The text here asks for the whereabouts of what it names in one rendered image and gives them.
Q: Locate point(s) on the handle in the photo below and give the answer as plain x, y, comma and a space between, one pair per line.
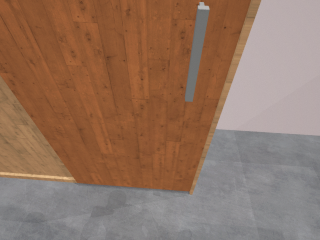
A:
196, 50

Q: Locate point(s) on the wardrobe door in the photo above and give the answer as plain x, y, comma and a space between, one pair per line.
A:
23, 148
105, 82

